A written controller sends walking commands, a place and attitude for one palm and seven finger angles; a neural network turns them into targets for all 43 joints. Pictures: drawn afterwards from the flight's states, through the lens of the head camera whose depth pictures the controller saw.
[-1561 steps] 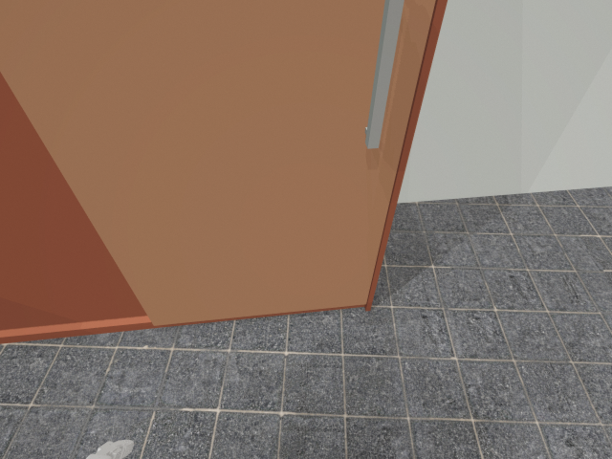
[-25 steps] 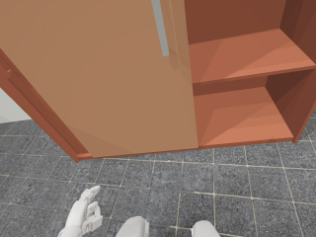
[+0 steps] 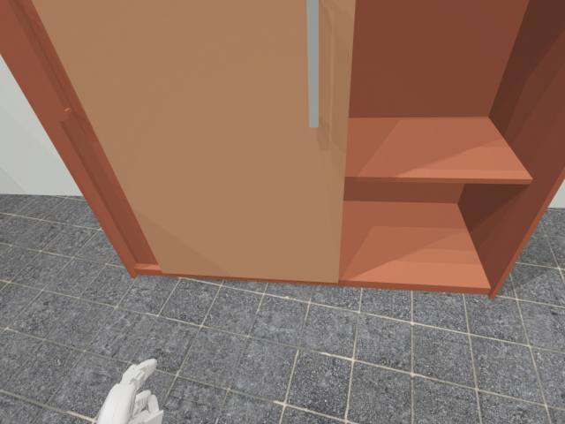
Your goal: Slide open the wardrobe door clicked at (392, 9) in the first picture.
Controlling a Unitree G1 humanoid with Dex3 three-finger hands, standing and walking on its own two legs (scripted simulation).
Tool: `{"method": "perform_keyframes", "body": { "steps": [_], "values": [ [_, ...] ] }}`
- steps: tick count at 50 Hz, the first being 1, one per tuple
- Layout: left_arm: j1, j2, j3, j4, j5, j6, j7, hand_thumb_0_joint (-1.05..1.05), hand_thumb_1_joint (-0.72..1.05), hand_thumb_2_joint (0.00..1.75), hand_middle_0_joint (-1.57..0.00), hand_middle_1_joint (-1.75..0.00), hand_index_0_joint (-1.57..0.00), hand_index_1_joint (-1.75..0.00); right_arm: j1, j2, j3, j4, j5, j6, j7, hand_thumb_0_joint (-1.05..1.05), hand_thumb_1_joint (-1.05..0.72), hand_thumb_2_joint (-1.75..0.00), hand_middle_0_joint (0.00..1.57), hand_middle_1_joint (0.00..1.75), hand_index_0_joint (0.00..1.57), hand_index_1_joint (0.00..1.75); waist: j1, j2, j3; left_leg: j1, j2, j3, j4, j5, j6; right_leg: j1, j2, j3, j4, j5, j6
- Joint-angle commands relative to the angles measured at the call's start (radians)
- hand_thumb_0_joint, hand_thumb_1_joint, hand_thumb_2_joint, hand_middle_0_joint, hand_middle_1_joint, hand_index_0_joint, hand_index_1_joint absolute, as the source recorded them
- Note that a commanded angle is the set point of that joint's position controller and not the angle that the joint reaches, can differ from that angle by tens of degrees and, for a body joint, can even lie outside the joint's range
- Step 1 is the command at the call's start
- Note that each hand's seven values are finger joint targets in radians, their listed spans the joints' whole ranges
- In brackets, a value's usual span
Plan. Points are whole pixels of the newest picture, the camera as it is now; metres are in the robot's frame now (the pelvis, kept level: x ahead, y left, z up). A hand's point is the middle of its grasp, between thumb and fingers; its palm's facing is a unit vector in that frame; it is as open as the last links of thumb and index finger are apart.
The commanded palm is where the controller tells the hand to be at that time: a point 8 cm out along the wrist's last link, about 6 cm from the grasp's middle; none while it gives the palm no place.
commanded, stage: let the arm hang, fingers relaxed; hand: right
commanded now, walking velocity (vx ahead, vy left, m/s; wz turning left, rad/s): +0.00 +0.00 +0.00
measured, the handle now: (313, 58) +0.85 -0.06 +0.21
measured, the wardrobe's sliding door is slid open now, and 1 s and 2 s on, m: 0.60 0.60 0.60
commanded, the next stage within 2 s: look to check the result in 1.08 s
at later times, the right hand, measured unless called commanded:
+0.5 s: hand out of the picture -0.04 -0.19 -0.15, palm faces +0.09 +0.97 -0.22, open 7.1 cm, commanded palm none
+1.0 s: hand out of the picture +0.02 -0.20 -0.14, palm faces +0.06 +0.98 -0.19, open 7.3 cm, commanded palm none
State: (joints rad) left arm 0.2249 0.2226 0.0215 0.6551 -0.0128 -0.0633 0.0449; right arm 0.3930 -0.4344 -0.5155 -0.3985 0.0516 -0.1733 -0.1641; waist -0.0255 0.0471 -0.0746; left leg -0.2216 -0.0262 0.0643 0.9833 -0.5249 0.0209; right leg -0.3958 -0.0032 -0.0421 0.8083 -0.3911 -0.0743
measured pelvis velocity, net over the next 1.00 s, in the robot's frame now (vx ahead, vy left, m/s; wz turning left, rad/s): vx -0.02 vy -0.02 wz -0.05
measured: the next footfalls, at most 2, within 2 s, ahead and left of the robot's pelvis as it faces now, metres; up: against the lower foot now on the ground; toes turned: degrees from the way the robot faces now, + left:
left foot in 0.34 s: +0.01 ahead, +0.16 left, +0.00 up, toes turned -3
right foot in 0.52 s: -0.01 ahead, -0.09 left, +0.00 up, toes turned -3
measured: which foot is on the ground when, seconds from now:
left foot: up 0.00-0.32, down 0.34-1.00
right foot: down 0.00-0.34, up 0.36-0.50, down 0.52-1.00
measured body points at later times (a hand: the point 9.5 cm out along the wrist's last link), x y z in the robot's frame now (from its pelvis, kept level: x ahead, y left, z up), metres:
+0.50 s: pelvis -0.03 +0.00 +0.02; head -0.01 -0.01 +0.47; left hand +0.01 +0.27 -0.11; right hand -0.04 -0.25 -0.13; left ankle -0.03 +0.17 -0.70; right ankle -0.05 -0.08 -0.69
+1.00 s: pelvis -0.02 -0.02 +0.04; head +0.00 -0.02 +0.48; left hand +0.00 +0.21 -0.12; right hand +0.01 -0.25 -0.12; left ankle -0.03 +0.16 -0.70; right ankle -0.05 -0.09 -0.70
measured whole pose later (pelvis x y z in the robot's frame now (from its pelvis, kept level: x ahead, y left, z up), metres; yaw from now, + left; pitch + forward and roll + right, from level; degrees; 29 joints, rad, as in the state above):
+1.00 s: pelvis -0.02 -0.02 +0.04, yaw -3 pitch -1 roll +0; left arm 0.25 0.15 0.00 1.10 0.02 0.00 0.04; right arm 0.18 -0.17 -0.01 1.10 0.00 0.01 -0.03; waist 0.01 0.02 0.06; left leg -0.15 0.09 -0.04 0.43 -0.27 -0.08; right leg -0.13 0.08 -0.03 0.42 -0.26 -0.07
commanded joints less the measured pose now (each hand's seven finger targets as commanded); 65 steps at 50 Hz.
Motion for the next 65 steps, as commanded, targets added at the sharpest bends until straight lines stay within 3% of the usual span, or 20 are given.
{"method": "perform_keyframes", "body": {
  "steps": [1, 3, 5, 9, 12, 14, 15, 16, 17, 19, 21, 23, 25, 26, 27, 28, 31, 38, 44, 65],
  "values": [
    [0.082, 0.188, 0.042, -0.066, 0.039, -0.003, -0.034, 0.00, 0.90, 0.90, -0.20, -0.30, -0.20, -0.30, -0.131, 0.135, 0.352, 0.408, -0.110, 0.175, 0.161, 0.00, -0.90, -0.90, 0.20, 0.30, 0.20, 0.30, 0.153, -0.155, 0.201, -0.567, 0.029, -0.168, 0.503, 0.033, -0.058, 0.042, -0.364, 0.679, -0.471, 0.403, -0.220],
    [0.001, 0.142, 0.029, -0.088, 0.054, 0.006, -0.025, 0.00, 0.90, 0.90, -0.20, -0.30, -0.20, -0.30, -0.149, 0.157, 0.378, 0.522, -0.102, 0.205, 0.179, 0.00, -0.90, -0.90, 0.20, 0.30, 0.20, 0.30, 0.078, 0.053, 0.182, -0.466, 0.068, -0.157, 0.436, 0.099, -0.079, -0.096, -0.291, 0.460, -0.492, 0.207, -0.184],
    [-0.049, 0.161, 0.034, -0.076, 0.057, 0.018, -0.028, 0.00, 0.90, 0.90, -0.20, -0.30, -0.20, -0.30, -0.122, 0.143, 0.404, 0.659, -0.099, 0.230, 0.191, 0.00, -0.90, -0.90, 0.20, 0.30, 0.20, 0.30, 0.024, -0.004, 0.080, -0.325, 0.050, -0.116, 0.403, 0.163, -0.092, -0.179, -0.192, 0.314, -0.538, 0.012, -0.137],
    [-0.115, 0.220, 0.048, -0.025, 0.045, 0.040, -0.026, 0.00, 0.90, 0.90, -0.20, -0.30, -0.20, -0.30, -0.077, 0.089, 0.445, 0.859, -0.090, 0.252, 0.204, 0.00, -0.90, -0.90, 0.20, 0.30, 0.20, 0.30, -0.020, -0.280, 0.032, -0.176, 0.055, -0.043, 0.268, 0.188, -0.110, -0.249, -0.145, 0.220, -0.592, -0.214, -0.101],
    [-0.052, 0.204, 0.051, 0.036, 0.048, 0.052, -0.018, 0.00, 0.90, 0.90, -0.20, -0.30, -0.20, -0.30, -0.015, 0.122, 0.458, 1.001, -0.085, 0.233, 0.192, 0.00, -0.90, -0.90, 0.20, 0.30, 0.20, 0.30, -0.010, -0.302, -0.012, 0.006, 0.027, 0.032, -0.062, 0.058, -0.089, -0.194, -0.152, 0.216, -0.544, -0.228, -0.082],
    [-0.018, 0.174, 0.053, 0.084, 0.045, 0.067, -0.015, 0.00, 0.90, 0.90, -0.20, -0.30, -0.20, -0.30, 0.081, 0.132, 0.458, 1.114, -0.080, 0.219, 0.186, 0.00, -0.90, -0.90, 0.20, 0.30, 0.20, 0.30, -0.028, -0.177, 0.014, 0.138, -0.007, 0.019, -0.352, 0.079, -0.061, -0.207, -0.106, 0.200, -0.422, -0.253, -0.039],
    [0.017, 0.123, 0.056, 0.092, 0.051, 0.077, -0.016, 0.00, 0.90, 0.90, -0.20, -0.30, -0.20, -0.30, 0.139, 0.190, 0.441, 1.130, -0.090, 0.210, 0.175, 0.00, -0.90, -0.90, 0.20, 0.30, 0.20, 0.30, -0.029, -0.071, 0.024, 0.153, 0.008, -0.023, -0.526, 0.049, -0.023, -0.212, -0.027, 0.156, -0.283, -0.255, -0.011],
    [0.043, 0.037, 0.053, 0.088, 0.037, 0.089, -0.020, 0.00, 0.90, 0.90, -0.20, -0.30, -0.20, -0.30, 0.136, 0.148, 0.435, 1.134, -0.099, 0.198, 0.157, 0.00, -0.90, -0.90, 0.20, 0.30, 0.20, 0.30, -0.011, 0.110, 0.082, 0.081, 0.203, -0.354, -0.716, -0.196, 0.068, -0.301, 0.077, 0.084, -0.005, -0.196, 0.027],
    [0.022, 0.009, 0.048, 0.080, 0.037, 0.102, -0.023, 0.00, 0.90, 0.90, -0.20, -0.30, -0.20, -0.30, -0.014, 0.091, 0.447, 1.095, -0.098, 0.190, 0.143, 0.00, -0.90, -0.90, 0.20, 0.30, 0.20, 0.30, 0.035, 0.125, 0.189, -0.196, 0.407, -0.654, -0.891, -0.354, 0.163, -0.268, 0.075, 0.083, 0.232, -0.091, 0.049],
    [0.138, 0.040, 0.054, 0.110, 0.052, 0.110, -0.037, 0.00, 0.90, 0.90, -0.20, -0.30, -0.20, -0.30, -0.290, 0.060, 0.437, 1.067, -0.081, 0.180, 0.140, 0.00, -0.90, -0.90, 0.20, 0.30, 0.20, 0.30, 0.177, -0.016, 0.127, -0.409, 0.365, -0.512, -0.866, -0.178, 0.178, -0.008, 0.020, 0.106, 0.353, 0.041, 0.065],
    [0.156, 0.064, 0.056, 0.168, 0.044, 0.099, -0.036, 0.00, 0.90, 0.90, -0.20, -0.30, -0.20, -0.30, -0.231, 0.115, 0.449, 1.145, -0.087, 0.162, 0.134, 0.00, -0.90, -0.90, 0.20, 0.30, 0.20, 0.30, 0.119, 0.142, 0.110, -0.254, 0.294, -0.407, -0.787, -0.065, 0.147, -0.059, -0.026, 0.117, 0.228, 0.019, 0.046],
    [0.136, 0.054, 0.049, 0.189, 0.035, 0.082, -0.032, 0.00, 0.90, 0.90, -0.20, -0.30, -0.20, -0.30, -0.186, 0.120, 0.450, 1.215, -0.085, 0.173, 0.134, 0.00, -0.90, -0.90, 0.20, 0.30, 0.20, 0.30, 0.091, 0.164, 0.126, -0.169, 0.251, -0.292, -0.698, 0.104, 0.124, 0.028, -0.036, 0.101, -0.088, -0.025, 0.035],
    [0.171, 0.042, 0.029, 0.244, 0.032, 0.056, -0.032, 0.00, 0.90, 0.90, -0.20, -0.30, -0.20, -0.30, -0.125, 0.131, 0.464, 1.273, -0.071, 0.180, 0.142, 0.00, -0.90, -0.90, 0.20, 0.30, 0.20, 0.30, 0.079, -0.040, 0.092, -0.175, 0.163, -0.185, -0.508, 0.233, 0.046, 0.235, -0.032, 0.125, -0.430, 0.195, 0.036],
    [0.173, 0.090, 0.029, 0.255, 0.041, 0.038, -0.023, 0.00, 0.90, 0.90, -0.20, -0.30, -0.20, -0.30, -0.054, 0.159, 0.469, 1.293, -0.061, 0.180, 0.148, 0.00, -0.90, -0.90, 0.20, 0.30, 0.20, 0.30, 0.037, -0.242, 0.058, -0.183, 0.080, -0.132, -0.404, 0.238, -0.011, 0.261, -0.152, 0.325, -0.452, 0.390, -0.020],
    [0.145, 0.123, 0.032, 0.247, 0.043, 0.041, -0.007, 0.00, 0.90, 0.90, -0.20, -0.30, -0.20, -0.30, -0.038, 0.171, 0.476, 1.307, -0.055, 0.178, 0.148, 0.00, -0.90, -0.90, 0.20, 0.30, 0.20, 0.30, 0.018, -0.274, 0.047, -0.151, 0.063, -0.075, -0.405, 0.179, -0.037, 0.254, -0.228, 0.376, -0.456, 0.514, -0.076],
    [0.124, 0.120, 0.029, 0.246, 0.046, 0.048, 0.005, 0.00, 0.90, 0.90, -0.20, -0.30, -0.20, -0.30, -0.057, 0.168, 0.481, 1.319, -0.055, 0.177, 0.149, 0.00, -0.90, -0.90, 0.20, 0.30, 0.20, 0.30, 0.015, -0.153, 0.052, -0.071, 0.062, -0.067, -0.459, 0.218, -0.036, 0.217, -0.222, 0.312, -0.420, 0.625, -0.082],
    [0.133, 0.076, 0.010, 0.298, 0.029, 0.034, 0.009, 0.00, 0.90, 0.90, -0.20, -0.30, -0.20, -0.30, -0.094, 0.151, 0.486, 1.369, -0.052, 0.173, 0.140, 0.00, -0.90, -0.90, 0.20, 0.30, 0.20, 0.30, 0.025, -0.133, -0.017, 0.049, 0.090, -0.076, -0.456, 0.499, -0.032, 0.285, -0.122, 0.209, -0.390, 0.885, -0.008],
    [0.103, 0.054, 0.008, 0.368, 0.029, 0.044, 0.005, 0.00, 0.90, 0.90, -0.20, -0.30, -0.20, -0.30, -0.129, 0.165, 0.495, 1.433, -0.056, 0.183, 0.136, 0.00, -0.90, -0.90, 0.20, 0.30, 0.20, 0.30, 0.025, -0.066, 0.097, 0.065, 0.110, -0.079, -0.544, 0.403, -0.032, 0.242, -0.098, 0.182, -0.482, 0.524, 0.004],
    [0.093, 0.050, 0.007, 0.402, 0.027, 0.041, 0.003, 0.00, 0.90, 0.90, -0.20, -0.30, -0.20, -0.30, -0.120, 0.161, 0.496, 1.466, -0.058, 0.178, 0.131, 0.00, -0.90, -0.90, 0.20, 0.30, 0.20, 0.30, 0.023, -0.063, 0.071, 0.092, 0.125, -0.076, -0.547, 0.478, -0.031, 0.289, -0.083, 0.143, -0.455, 0.610, 0.015],
    [0.082, 0.020, -0.002, 0.462, 0.024, 0.052, -0.006, 0.00, 0.90, 0.90, -0.20, -0.30, -0.20, -0.30, -0.095, 0.187, 0.511, 1.528, -0.059, 0.160, 0.133, 0.00, -0.90, -0.90, 0.20, 0.30, 0.20, 0.30, 0.039, -0.033, 0.145, 0.047, 0.135, -0.125, -0.656, 0.396, -0.026, 0.257, -0.069, 0.114, -0.489, 0.314, 0.018]
  ]
}}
